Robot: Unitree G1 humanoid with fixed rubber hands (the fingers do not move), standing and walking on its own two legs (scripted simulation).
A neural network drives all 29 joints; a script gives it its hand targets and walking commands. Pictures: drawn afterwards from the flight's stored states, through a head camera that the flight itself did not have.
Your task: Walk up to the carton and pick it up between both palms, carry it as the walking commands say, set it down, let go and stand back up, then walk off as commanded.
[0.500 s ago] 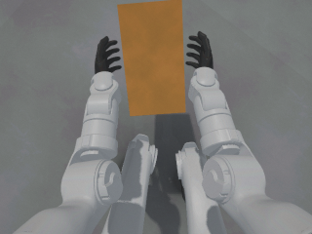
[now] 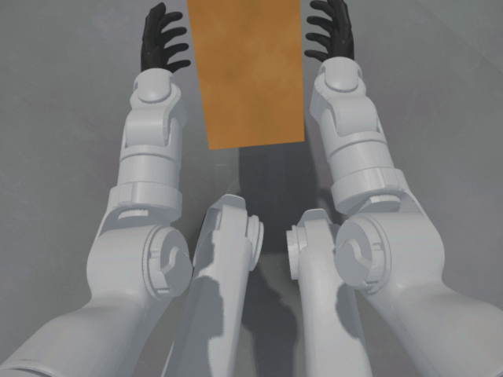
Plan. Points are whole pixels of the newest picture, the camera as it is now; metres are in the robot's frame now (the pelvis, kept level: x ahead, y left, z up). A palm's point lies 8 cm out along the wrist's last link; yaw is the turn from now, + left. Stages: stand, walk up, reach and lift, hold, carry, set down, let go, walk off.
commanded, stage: set down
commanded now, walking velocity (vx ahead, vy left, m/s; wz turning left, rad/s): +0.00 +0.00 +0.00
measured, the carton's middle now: (248, 53) +0.55 +0.09 -0.23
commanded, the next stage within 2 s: none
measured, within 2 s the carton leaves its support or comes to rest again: neither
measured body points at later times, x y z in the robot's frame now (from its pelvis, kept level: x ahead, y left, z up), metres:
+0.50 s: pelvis +0.00 +0.00 -0.05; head +0.36 +0.05 +0.22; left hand +0.51 +0.21 -0.22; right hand +0.56 -0.03 -0.21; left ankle +0.12 +0.13 -0.43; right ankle +0.11 -0.13 -0.42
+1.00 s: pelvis +0.01 -0.01 -0.07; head +0.39 +0.03 +0.17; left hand +0.53 +0.21 -0.27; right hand +0.58 -0.04 -0.26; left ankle +0.12 +0.13 -0.42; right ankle +0.11 -0.12 -0.43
